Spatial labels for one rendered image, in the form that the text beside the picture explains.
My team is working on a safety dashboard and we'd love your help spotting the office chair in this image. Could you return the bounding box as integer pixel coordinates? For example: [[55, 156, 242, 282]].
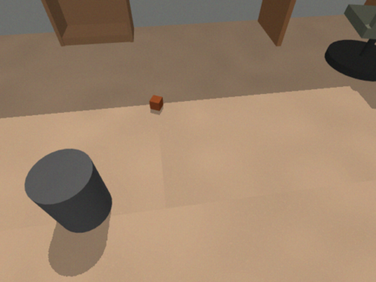
[[325, 4, 376, 82]]

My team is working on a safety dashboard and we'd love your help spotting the bookshelf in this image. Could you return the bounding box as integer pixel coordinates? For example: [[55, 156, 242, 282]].
[[41, 0, 134, 46]]

